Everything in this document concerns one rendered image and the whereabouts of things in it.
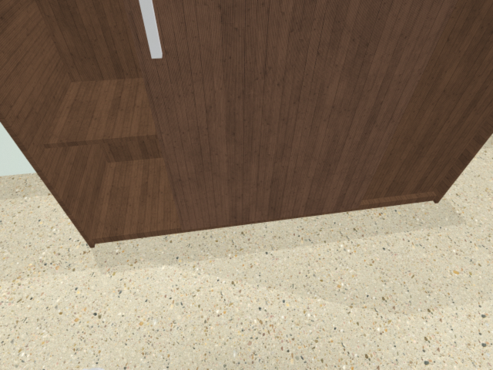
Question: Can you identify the handle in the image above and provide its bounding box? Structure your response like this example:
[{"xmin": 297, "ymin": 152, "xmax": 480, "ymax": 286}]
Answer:
[{"xmin": 139, "ymin": 0, "xmax": 163, "ymax": 59}]

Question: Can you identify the wardrobe door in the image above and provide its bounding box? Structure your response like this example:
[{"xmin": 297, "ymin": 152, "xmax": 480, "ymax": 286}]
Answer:
[
  {"xmin": 363, "ymin": 0, "xmax": 493, "ymax": 200},
  {"xmin": 123, "ymin": 0, "xmax": 458, "ymax": 230}
]

